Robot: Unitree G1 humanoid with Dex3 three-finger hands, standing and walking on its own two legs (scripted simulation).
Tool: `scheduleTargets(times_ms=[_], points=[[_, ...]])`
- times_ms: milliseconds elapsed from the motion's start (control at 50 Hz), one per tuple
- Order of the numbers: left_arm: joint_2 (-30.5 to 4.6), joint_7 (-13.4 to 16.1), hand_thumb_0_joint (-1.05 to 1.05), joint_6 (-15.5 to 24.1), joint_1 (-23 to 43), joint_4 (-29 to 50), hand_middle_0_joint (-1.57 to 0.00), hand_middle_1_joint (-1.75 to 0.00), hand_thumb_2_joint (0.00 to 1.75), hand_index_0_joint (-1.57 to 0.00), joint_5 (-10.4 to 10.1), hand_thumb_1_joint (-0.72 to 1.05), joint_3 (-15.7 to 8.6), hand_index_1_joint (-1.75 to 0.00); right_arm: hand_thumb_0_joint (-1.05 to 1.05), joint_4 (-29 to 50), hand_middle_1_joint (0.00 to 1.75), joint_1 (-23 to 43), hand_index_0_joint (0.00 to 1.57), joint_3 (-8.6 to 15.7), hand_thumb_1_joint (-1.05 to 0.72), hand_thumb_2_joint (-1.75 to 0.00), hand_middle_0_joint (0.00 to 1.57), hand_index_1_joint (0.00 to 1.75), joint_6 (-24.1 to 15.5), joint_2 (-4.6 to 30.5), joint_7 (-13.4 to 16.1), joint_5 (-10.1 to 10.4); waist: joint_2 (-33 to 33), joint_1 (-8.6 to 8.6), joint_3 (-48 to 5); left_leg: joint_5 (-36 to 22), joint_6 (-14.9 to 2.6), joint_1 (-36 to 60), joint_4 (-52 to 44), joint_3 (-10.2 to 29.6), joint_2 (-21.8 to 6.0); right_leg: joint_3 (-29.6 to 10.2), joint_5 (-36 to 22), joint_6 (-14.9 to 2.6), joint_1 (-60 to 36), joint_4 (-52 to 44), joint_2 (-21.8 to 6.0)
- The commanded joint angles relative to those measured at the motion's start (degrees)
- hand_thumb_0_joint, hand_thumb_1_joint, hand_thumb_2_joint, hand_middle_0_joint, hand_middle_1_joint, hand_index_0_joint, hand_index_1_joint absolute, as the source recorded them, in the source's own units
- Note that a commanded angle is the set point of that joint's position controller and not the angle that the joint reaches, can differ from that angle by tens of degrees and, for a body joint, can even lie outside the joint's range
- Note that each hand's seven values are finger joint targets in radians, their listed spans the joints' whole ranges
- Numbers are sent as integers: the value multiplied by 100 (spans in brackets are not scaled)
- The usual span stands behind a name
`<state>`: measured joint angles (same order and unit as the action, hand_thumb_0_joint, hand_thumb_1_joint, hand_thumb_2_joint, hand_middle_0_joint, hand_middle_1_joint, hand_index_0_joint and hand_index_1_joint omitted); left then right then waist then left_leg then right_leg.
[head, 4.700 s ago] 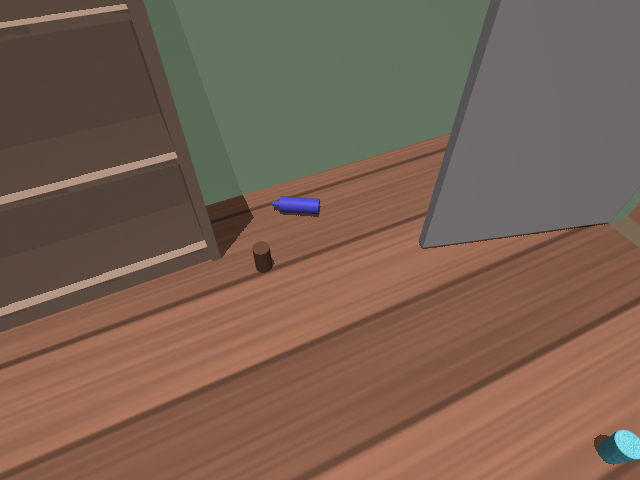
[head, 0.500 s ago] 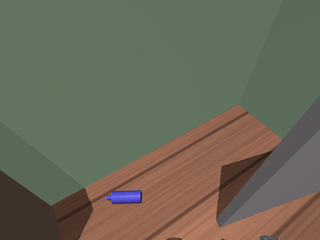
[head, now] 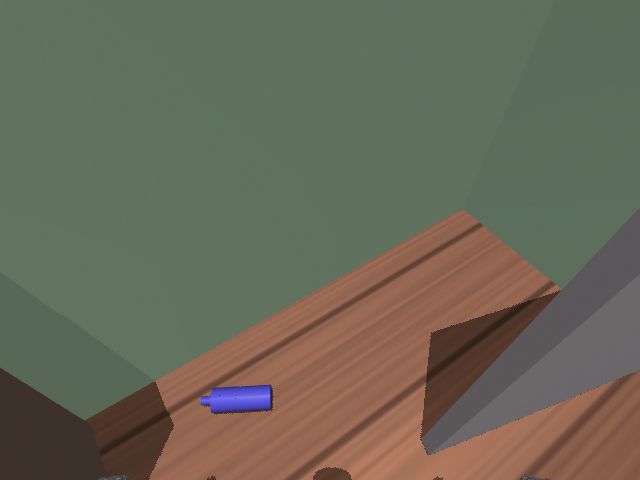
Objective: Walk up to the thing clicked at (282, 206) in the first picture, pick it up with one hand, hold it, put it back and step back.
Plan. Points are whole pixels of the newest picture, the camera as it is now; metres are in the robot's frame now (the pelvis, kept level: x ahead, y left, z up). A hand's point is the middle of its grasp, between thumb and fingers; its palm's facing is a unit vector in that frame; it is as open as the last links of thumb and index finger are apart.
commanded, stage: walk up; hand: left
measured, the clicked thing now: (236, 398) +0.44 +0.24 -0.75
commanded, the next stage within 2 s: none
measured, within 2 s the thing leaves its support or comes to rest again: neither
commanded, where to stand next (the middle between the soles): +0.06 -0.01 m, yaw +1 degrees
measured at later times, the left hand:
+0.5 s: hand out of the picture +0.06 +0.25 -0.16, palm faces +0.01 -0.94 -0.33, open 7.4 cm
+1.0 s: hand out of the picture +0.08 +0.24 -0.15, palm faces +0.01 -0.92 -0.39, open 7.4 cm
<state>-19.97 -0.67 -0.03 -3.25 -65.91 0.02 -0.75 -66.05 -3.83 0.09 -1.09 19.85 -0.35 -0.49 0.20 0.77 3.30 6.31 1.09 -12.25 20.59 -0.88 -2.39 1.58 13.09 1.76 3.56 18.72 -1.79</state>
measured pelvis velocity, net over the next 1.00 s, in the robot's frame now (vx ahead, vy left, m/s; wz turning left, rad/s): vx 0.06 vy -0.03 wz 0.00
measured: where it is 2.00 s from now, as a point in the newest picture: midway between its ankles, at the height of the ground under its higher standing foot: outside the picture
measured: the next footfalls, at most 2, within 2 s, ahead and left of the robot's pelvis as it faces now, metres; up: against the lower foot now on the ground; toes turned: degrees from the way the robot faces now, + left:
left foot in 1.16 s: +0.22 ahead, +0.09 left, +0.00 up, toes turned +1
right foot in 1.50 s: +0.11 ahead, -0.14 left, +0.00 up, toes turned -1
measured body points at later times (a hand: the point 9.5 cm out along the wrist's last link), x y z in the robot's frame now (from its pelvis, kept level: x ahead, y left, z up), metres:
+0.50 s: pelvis +0.00 +0.00 +0.00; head +0.02 +0.00 +0.45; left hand +0.06 +0.30 -0.14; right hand +0.10 -0.30 -0.13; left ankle +0.05 +0.13 -0.75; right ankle -0.03 -0.14 -0.75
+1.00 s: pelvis +0.06 -0.03 +0.00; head +0.07 -0.04 +0.45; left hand +0.08 +0.29 -0.12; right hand +0.09 -0.36 -0.14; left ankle +0.07 +0.10 -0.71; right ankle +0.00 -0.13 -0.75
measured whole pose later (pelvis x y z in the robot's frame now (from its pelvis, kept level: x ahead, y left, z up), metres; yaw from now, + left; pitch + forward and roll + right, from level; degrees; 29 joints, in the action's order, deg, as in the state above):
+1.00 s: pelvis +0.06 -0.03 +0.00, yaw +0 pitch -2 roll +0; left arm -20.6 -1.1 1.4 -15.9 -58.9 2.3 -4.0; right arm -60.5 -13.9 3.6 0.7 23.2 -0.7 -1.3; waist -1.2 -1.3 3.3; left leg 24.6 -0.6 -20.0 45.6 2.1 0.1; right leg 2.3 18.1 -1.7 3.3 23.3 0.0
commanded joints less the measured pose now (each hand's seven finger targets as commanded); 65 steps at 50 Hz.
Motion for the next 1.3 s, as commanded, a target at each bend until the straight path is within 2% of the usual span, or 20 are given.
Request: scheduleTargets(times_ms=[0,620,640,660,680,720,760,780,820,860,880,920,980,1060,1120,1140,1160,1180,1200,1280], points=[[-1202,64,0,75,211,304,-20,-30,90,-20,27,90,-214,-30,0,333,30,359,20,223,-90,-90,20,30,-123,1262,79,-2,-138,-43,-649,-603,-174,559,-290,510,-558,-348,-628,-245,239,-368,-562],[-1176,94,0,89,-6,310,-20,-30,90,-20,50,90,-264,-30,0,332,30,346,20,231,-90,-90,20,30,-59,1195,71,-1,-92,-39,-444,-630,-161,577,-281,540,-476,-262,-562,-205,266,-531,-551],[-1421,9,0,120,-361,523,-20,-30,90,-20,142,90,-406,-30,0,442,30,-232,20,436,-90,-90,20,30,-77,1522,10,-63,31,-18,-842,1674,-445,791,-10,375,-194,-143,1403,-457,207,-218,-305],[-1390,-31,0,101,-343,549,-20,-30,90,-20,198,90,-409,-30,0,427,30,-385,20,500,-90,-90,20,30,-65,1594,-19,-111,-135,48,-456,2858,-507,598,-102,569,-225,-246,2297,-539,802,-16,-305],[-1346,-55,0,86,-225,619,-20,-30,90,-20,227,90,-418,-30,0,402,30,-542,20,528,-90,-90,20,30,-49,1643,-28,-138,-291,108,-106,3441,-548,453,-349,871,-344,-225,2641,-523,1280,230,-231],[-1129,-99,0,75,-258,769,-20,-30,90,-20,234,90,-413,-30,0,519,30,-699,20,638,-90,-90,20,30,-47,1822,-39,-148,-880,173,291,3748,-938,370,-1040,1917,-1072,120,1850,-415,1852,1324,48],[-1138,-77,0,126,-664,800,-20,-30,90,-20,221,90,-454,-30,0,787,30,-563,20,747,-90,-90,20,30,-111,1991,-28,-174,-735,31,223,2383,-1487,650,-899,2338,-1600,-182,1446,-426,1951,1655,-152],[-1100,-77,0,184,-804,829,-20,-30,90,-20,215,90,-454,-30,0,890,30,-490,20,727,-90,-90,20,30,-128,1881,-27,-165,-608,-75,4,1630,-1464,673,-623,2095,-1505,-228,1272,-458,1662,1239,-183],[-1129,-76,0,236,-1251,804,-20,-30,90,-20,236,90,-514,-30,0,1131,30,-169,20,655,-90,-90,20,30,-90,1586,-46,-98,-433,-354,-412,1577,-969,-265,-67,1223,-905,-320,906,-558,202,257,-147],[-1721,-7,0,240,-1560,779,-20,-30,90,-20,300,90,-701,-30,0,1356,30,266,20,432,-90,-90,20,30,-3,907,-39,-32,1166,-656,29,2159,-183,-2140,2094,-151,489,-2394,2195,-878,-655,-1297,-1279],[-1960,20,0,240,-1253,975,-20,-30,90,-20,346,90,-743,-30,0,1330,30,230,20,508,-90,-90,20,30,14,1158,5,-107,587,-604,413,2236,-120,-2311,2585,300,381,-2808,2319,-1224,-146,-1350,-1835],[-1770,50,0,226,-919,1212,-20,-30,90,-20,248,90,-720,-30,0,1214,30,-385,20,519,-90,-90,20,30,-69,1347,35,-59,504,-342,696,2139,-146,-2167,2904,481,156,-2204,520,-1498,-79,-934,-1732],[-1437,116,0,289,-1146,1197,-20,-30,90,-20,141,90,-576,-30,0,1216,30,-564,20,437,-90,-90,20,30,-48,1122,-18,-68,780,-180,264,1743,-177,-2197,2632,477,181,-986,-3350,-1142,-1069,-94,-1192],[-1382,207,0,229,-851,1377,-20,-30,90,-20,72,90,-491,-30,0,1240,30,-383,20,378,-90,-90,20,30,19,1016,-58,-45,719,-241,20,901,-252,-1071,1467,22,111,-363,-3751,-934,-450,501,-937],[-1435,257,0,135,-535,1531,-20,-30,90,-20,-129,90,-397,-30,0,1133,30,-761,20,455,-90,-90,20,30,61,1113,0,-30,538,89,-274,-818,-389,384,569,-21,183,-231,-3814,-668,431,1431,-863],[-1301,271,0,118,-665,1549,-20,-30,90,-20,-199,90,-349,-30,0,1167,30,-879,20,575,-90,-90,20,30,54,1441,46,-42,-40,186,-653,-2715,-540,1061,501,255,-85,-83,-3302,-402,707,1895,-539],[-1127,276,0,83,-840,1569,-20,-30,90,-20,-301,90,-328,-30,0,1253,30,-956,20,679,-90,-90,20,30,83,1795,87,-32,-795,219,-1110,-4453,-927,1561,505,1076,-862,83,-1939,-156,981,2880,121],[-980,326,0,-13,-1141,1526,-20,-30,90,-20,-352,90,-319,-30,0,1374,30,-854,20,671,-90,-90,20,30,111,1836,132,-23,-1318,135,-1312,-5292,-1494,1792,476,1883,-1414,-165,1673,-132,1408,3812,764],[-1091,385,0,-138,-1355,1417,-20,-30,90,-20,-284,90,-352,-30,0,1404,30,-664,20,658,-90,-90,20,30,129,1801,162,49,-1350,77,-1394,-5088,-1866,1277,525,2080,-1788,-560,2766,-182,1145,4453,518],[-1220,331,0,-202,-1290,1364,-20,-30,90,-20,-208,90,-402,-30,0,1767,30,-90,20,602,-90,-90,20,30,262,1407,220,14,-799,-79,-1020,-3614,-1418,837,559,1099,-1200,-784,2158,-269,1730,4714,340]])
